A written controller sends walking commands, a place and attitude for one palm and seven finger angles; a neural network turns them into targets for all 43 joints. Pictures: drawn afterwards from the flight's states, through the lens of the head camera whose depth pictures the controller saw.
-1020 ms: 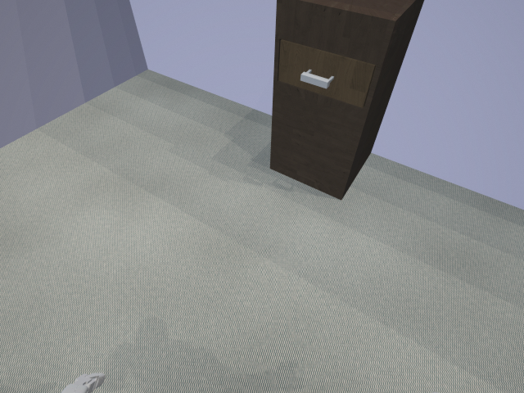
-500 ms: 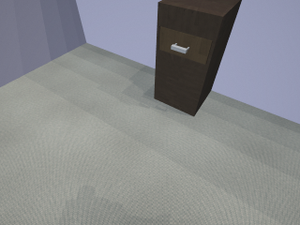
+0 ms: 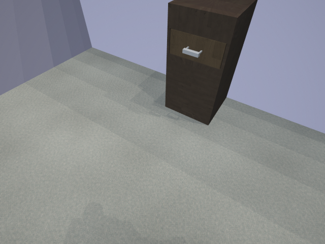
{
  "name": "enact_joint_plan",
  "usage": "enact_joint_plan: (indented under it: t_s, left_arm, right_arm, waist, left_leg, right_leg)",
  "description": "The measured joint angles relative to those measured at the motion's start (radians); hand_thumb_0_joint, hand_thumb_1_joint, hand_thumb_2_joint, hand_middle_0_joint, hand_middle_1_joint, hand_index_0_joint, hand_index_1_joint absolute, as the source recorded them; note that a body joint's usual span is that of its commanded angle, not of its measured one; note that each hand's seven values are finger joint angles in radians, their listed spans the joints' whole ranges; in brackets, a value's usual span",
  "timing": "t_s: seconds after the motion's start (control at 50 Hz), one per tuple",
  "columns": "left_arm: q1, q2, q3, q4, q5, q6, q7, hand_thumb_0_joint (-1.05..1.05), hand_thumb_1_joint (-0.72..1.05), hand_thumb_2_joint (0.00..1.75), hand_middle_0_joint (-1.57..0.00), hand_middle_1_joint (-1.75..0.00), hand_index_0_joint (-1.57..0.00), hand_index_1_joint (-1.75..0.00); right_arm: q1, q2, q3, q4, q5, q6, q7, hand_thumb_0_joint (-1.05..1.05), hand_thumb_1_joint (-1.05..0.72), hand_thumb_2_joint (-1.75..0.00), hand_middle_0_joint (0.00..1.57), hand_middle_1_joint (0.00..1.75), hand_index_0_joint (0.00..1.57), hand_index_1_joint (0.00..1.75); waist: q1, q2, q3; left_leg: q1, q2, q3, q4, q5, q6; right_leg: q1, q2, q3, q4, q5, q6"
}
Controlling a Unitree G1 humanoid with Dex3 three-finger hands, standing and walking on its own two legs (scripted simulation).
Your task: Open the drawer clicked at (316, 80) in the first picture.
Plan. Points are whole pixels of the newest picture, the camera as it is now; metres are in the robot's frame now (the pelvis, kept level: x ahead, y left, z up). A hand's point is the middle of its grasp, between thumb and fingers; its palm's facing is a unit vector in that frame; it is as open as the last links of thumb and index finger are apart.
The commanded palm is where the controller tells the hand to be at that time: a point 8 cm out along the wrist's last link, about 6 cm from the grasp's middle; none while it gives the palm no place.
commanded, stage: look at it before walking up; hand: left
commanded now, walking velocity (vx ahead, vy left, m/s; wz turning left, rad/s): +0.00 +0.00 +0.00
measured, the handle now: (192, 51) +1.27 -0.14 -0.15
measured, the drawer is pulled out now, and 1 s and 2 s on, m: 0.00 0.00 0.00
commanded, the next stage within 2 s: walk to a spot facing it in 0.42 s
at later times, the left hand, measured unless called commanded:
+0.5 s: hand out of the picture +0.08 +0.25 -0.16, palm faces -0.03 -0.94 -0.34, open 7.4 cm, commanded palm none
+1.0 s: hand out of the picture +0.08 +0.23 -0.18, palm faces +0.12 -0.98 -0.15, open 7.4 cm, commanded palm none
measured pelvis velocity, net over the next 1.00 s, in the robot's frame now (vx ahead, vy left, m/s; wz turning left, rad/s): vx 0.11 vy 0.05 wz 0.13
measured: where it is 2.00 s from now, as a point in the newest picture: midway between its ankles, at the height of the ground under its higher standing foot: (146, 203)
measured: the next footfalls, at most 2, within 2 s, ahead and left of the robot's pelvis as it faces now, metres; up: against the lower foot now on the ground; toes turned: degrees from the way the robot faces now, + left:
right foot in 1.28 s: +0.41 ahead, -0.06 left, +0.00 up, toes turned +3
left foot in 1.66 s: +0.50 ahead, +0.25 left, +0.00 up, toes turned +30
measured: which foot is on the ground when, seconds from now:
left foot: down 0.00-1.00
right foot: down 0.00-0.82, up 0.84-1.00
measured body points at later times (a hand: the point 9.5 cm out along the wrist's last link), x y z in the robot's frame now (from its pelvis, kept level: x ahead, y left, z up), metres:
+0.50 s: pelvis +0.01 +0.00 +0.00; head +0.02 +0.00 +0.45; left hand +0.08 +0.30 -0.13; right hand +0.09 -0.30 -0.13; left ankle +0.01 +0.13 -0.74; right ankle +0.02 -0.12 -0.74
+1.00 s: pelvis +0.11 +0.05 +0.00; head +0.12 +0.08 +0.45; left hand +0.07 +0.28 -0.17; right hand +0.07 -0.17 -0.15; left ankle +0.05 +0.12 -0.74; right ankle +0.11 -0.09 -0.67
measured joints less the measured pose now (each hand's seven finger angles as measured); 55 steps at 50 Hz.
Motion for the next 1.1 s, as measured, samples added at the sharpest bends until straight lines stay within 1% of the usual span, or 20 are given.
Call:
enact_joint_plan:
  t_s: [0.48,0.58,0.64,0.68,0.74,0.78,0.8,0.82,0.84,0.88,0.92,0.94,0.98,1.02,1.06,1.1]
  left_arm:
    - [0.001,0.007,0.001,0.009,0.0,-0.002,0.001,0.01,0.9,0.9,-0.21,-0.3,-0.2,-0.3]
    - [0.0,0.004,0.001,0.008,-0.001,-0.001,0.006,0.01,0.9,0.9,-0.21,-0.3,-0.2,-0.3]
    - [0.023,-0.017,0.004,0.001,0.004,0.008,0.008,0.01,0.9,0.9,-0.21,-0.3,-0.2,-0.3]
    - [0.051,-0.036,0.008,-0.01,0.007,0.01,0.003,0.01,0.9,0.9,-0.21,-0.29,-0.2,-0.3]
    - [0.103,-0.065,0.017,-0.024,0.011,-0.002,0.0,0.01,0.9,0.9,-0.21,-0.29,-0.2,-0.3]
    - [0.139,-0.081,0.022,-0.022,0.013,-0.009,-0.002,0.0,0.9,0.9,-0.21,-0.3,-0.2,-0.3]
    - [0.156,-0.087,0.024,-0.018,0.012,-0.009,-0.003,0.0,0.9,0.9,-0.21,-0.3,-0.2,-0.3]
    - [0.173,-0.093,0.026,-0.013,0.01,-0.007,-0.003,0.0,0.9,0.9,-0.21,-0.3,-0.2,-0.3]
    - [0.191,-0.098,0.029,-0.007,0.008,-0.001,-0.004,0.0,0.9,0.9,-0.21,-0.3,-0.2,-0.3]
    - [0.213,-0.11,0.032,0.013,0.01,0.017,-0.003,0.01,0.9,0.9,-0.21,-0.3,-0.2,-0.3]
    - [0.215,-0.118,0.035,0.026,0.014,0.024,-0.007,0.01,0.9,0.9,-0.21,-0.29,-0.2,-0.3]
    - [0.209,-0.121,0.038,0.028,0.016,0.022,-0.01,0.01,0.9,0.9,-0.2,-0.29,-0.2,-0.3]
    - [0.189,-0.128,0.042,0.02,0.018,0.014,-0.014,0.01,0.9,0.9,-0.2,-0.29,-0.2,-0.3]
    - [0.165,-0.137,0.045,0.004,0.017,0.006,-0.017,0.01,0.9,0.9,-0.2,-0.29,-0.2,-0.3]
    - [0.136,-0.147,0.049,-0.013,0.016,0.002,-0.017,0.01,0.9,0.9,-0.2,-0.29,-0.2,-0.3]
    - [0.104,-0.154,0.054,-0.026,0.015,0.0,-0.014,0.01,0.91,0.9,-0.2,-0.29,-0.2,-0.3]
  right_arm:
    - [-0.025,-0.003,0.001,-0.003,0.003,-0.002,-0.002,0.0,-0.91,-0.9,0.2,0.3,0.2,0.3]
    - [-0.027,0.0,0.004,-0.003,0.0,0.001,-0.004,0.0,-0.91,-0.9,0.2,0.3,0.2,0.3]
    - [0.001,0.016,0.005,-0.008,-0.007,0.012,-0.004,0.0,-0.91,-0.9,0.2,0.3,0.2,0.3]
    - [0.034,0.033,0.004,-0.014,-0.011,0.021,-0.001,0.0,-0.91,-0.9,0.2,0.3,0.2,0.3]
    - [0.091,0.065,-0.003,-0.021,-0.012,0.026,0.007,0.0,-0.91,-0.9,0.2,0.3,0.2,0.3]
    - [0.125,0.088,-0.007,-0.026,-0.009,0.021,0.014,0.0,-0.91,-0.9,0.2,0.3,0.2,0.3]
    - [0.141,0.099,-0.009,-0.029,-0.008,0.016,0.016,0.0,-0.91,-0.9,0.2,0.3,0.2,0.3]
    - [0.156,0.108,-0.011,-0.032,-0.007,0.008,0.016,0.0,-0.91,-0.9,0.2,0.3,0.2,0.3]
    - [0.168,0.119,-0.014,-0.033,-0.01,-0.001,0.015,0.0,-0.91,-0.9,0.2,0.3,0.2,0.3]
    - [0.194,0.143,-0.019,-0.036,-0.014,-0.02,0.007,0.0,-0.91,-0.9,0.2,0.3,0.2,0.3]
    - [0.227,0.171,-0.018,-0.034,-0.011,-0.034,-0.002,0.0,-0.91,-0.9,0.2,0.3,0.2,0.3]
    - [0.244,0.185,-0.017,-0.029,-0.01,-0.04,-0.006,0.0,-0.91,-0.9,0.2,0.3,0.2,0.3]
    - [0.278,0.211,-0.012,-0.01,-0.008,-0.05,-0.013,0.0,-0.91,-0.9,0.2,0.3,0.2,0.3]
    - [0.308,0.231,-0.01,0.012,-0.005,-0.057,-0.018,0.0,-0.91,-0.9,0.2,0.3,0.2,0.3]
    - [0.331,0.248,-0.011,0.033,-0.003,-0.061,-0.021,0.0,-0.91,-0.9,0.2,0.3,0.2,0.3]
    - [0.347,0.259,-0.013,0.048,-0.004,-0.062,-0.024,0.0,-0.91,-0.9,0.2,0.3,0.2,0.3]
  waist:
    - [0.006,-0.003,0.012]
    - [0.005,-0.002,0.005]
    - [0.004,0.003,-0.018]
    - [0.005,0.005,-0.035]
    - [0.005,-0.004,-0.045]
    - [0.003,-0.015,-0.041]
    - [0.001,-0.02,-0.037]
    - [0.0,-0.026,-0.033]
    - [0.002,-0.037,-0.03]
    - [-0.001,-0.047,-0.028]
    - [-0.012,-0.05,-0.025]
    - [-0.018,-0.051,-0.021]
    - [-0.022,-0.047,-0.013]
    - [-0.022,-0.04,-0.007]
    - [-0.023,-0.033,0.0]
    - [-0.027,-0.027,0.009]
  left_leg:
    - [0.009,0.0,-0.001,-0.013,-0.005,0.0]
    - [0.008,0.0,-0.005,-0.009,-0.01,-0.001]
    - [-0.015,0.0,-0.014,0.046,-0.054,0.002]
    - [-0.049,0.004,-0.016,0.124,-0.14,0.011]
    - [-0.112,0.015,0.018,0.265,-0.223,0.022]
    - [-0.126,0.024,0.048,0.27,-0.222,0.025]
    - [-0.119,0.026,0.063,0.235,-0.2,0.027]
    - [-0.106,0.024,0.072,0.202,-0.152,0.031]
    - [-0.102,0.013,0.081,0.206,-0.111,0.038]
    - [-0.089,-0.001,0.096,0.22,-0.141,0.057]
    - [-0.053,-0.013,0.095,0.174,-0.156,0.069]
    - [-0.031,-0.019,0.089,0.138,-0.146,0.068]
    - [0.015,-0.027,0.073,0.065,-0.12,0.068]
    - [0.058,-0.032,0.058,0.002,-0.104,0.072]
    - [0.098,-0.035,0.044,-0.045,-0.099,0.071]
    - [0.137,-0.035,0.034,-0.077,-0.105,0.067]
  right_leg:
    - [0.01,0.0,-0.001,-0.014,-0.005,0.001]
    - [0.013,-0.001,-0.005,-0.014,-0.01,0.001]
    - [0.006,0.0,-0.015,0.014,-0.037,0.002]
    - [0.004,0.0,-0.029,0.03,-0.061,0.0]
    - [0.023,-0.012,-0.058,0.034,-0.089,0.0]
    - [0.041,-0.028,-0.077,0.044,-0.112,0.01]
    - [0.048,-0.038,-0.086,0.06,-0.13,0.019]
    - [0.047,-0.049,-0.092,0.092,-0.156,0.027]
    - [0.03,-0.065,-0.09,0.15,-0.193,0.02]
    - [-0.056,-0.07,-0.069,0.369,-0.28,0.006]
    - [-0.156,-0.067,-0.062,0.564,-0.261,-0.002]
    - [-0.199,-0.071,-0.066,0.619,-0.234,-0.001]
    - [-0.271,-0.082,-0.074,0.661,-0.174,0.01]
    - [-0.33,-0.096,-0.078,0.654,-0.123,0.02]
    - [-0.374,-0.11,-0.08,0.616,-0.084,0.03]
    - [-0.398,-0.119,-0.084,0.543,-0.053,0.035]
